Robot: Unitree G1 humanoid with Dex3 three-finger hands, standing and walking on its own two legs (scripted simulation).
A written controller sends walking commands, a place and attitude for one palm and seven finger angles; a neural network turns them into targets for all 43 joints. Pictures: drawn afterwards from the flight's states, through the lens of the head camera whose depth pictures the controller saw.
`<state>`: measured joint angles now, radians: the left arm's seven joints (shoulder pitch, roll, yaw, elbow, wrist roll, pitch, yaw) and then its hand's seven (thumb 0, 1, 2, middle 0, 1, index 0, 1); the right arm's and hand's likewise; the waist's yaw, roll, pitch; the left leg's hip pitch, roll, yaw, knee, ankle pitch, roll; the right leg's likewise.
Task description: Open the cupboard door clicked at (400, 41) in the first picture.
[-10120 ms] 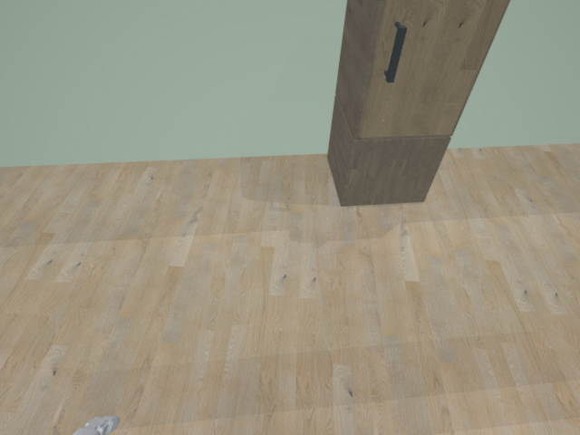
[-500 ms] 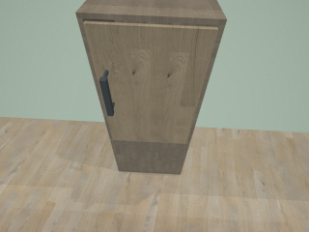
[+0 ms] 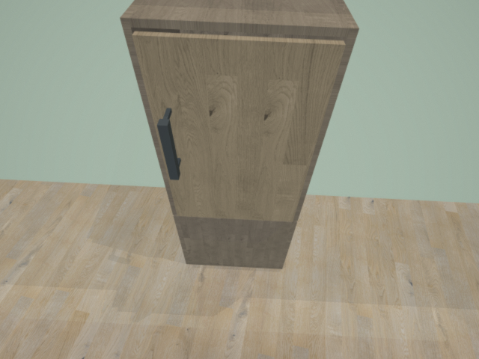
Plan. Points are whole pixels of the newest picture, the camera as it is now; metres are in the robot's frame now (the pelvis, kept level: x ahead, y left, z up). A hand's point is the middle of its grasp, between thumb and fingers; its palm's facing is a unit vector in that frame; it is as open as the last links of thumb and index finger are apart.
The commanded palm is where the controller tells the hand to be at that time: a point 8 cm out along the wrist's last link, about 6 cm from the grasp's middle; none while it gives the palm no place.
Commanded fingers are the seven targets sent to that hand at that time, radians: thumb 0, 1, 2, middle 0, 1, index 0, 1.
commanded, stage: look again from close up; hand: left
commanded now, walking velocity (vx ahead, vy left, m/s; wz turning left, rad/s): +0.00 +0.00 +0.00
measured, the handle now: (171, 145) +0.56 +0.20 +0.00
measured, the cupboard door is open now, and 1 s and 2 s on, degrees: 0 0 0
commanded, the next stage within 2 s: raise the hand with hooked fingers in 1.02 s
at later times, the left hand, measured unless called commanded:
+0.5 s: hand out of the picture +0.02 +0.18 -0.17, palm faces +0.01 -0.98 -0.22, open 7.3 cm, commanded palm none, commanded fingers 0.00 0.90 0.90 -0.20 -0.30 -0.20 -0.30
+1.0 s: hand out of the picture +0.00 +0.17 -0.17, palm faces +0.02 -0.98 -0.20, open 7.3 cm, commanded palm none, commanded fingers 0.00 0.90 0.90 -0.20 -0.30 -0.20 -0.30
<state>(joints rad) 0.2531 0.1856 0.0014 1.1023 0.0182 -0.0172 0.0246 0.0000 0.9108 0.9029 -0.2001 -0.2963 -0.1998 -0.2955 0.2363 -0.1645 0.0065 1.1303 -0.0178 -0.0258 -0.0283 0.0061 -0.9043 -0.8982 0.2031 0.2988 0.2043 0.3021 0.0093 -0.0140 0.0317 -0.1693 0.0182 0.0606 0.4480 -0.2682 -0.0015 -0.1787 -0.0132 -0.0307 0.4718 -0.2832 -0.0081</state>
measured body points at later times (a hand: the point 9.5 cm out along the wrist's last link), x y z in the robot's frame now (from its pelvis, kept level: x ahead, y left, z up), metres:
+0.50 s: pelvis +0.00 -0.01 +0.00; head +0.01 +0.00 +0.45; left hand +0.02 +0.24 -0.15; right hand +0.03 -0.24 -0.16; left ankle -0.02 +0.12 -0.74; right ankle -0.02 -0.11 -0.74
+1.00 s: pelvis +0.00 -0.01 +0.00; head +0.00 -0.01 +0.45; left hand +0.00 +0.22 -0.16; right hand +0.01 -0.24 -0.15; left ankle -0.02 +0.12 -0.74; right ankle -0.02 -0.11 -0.74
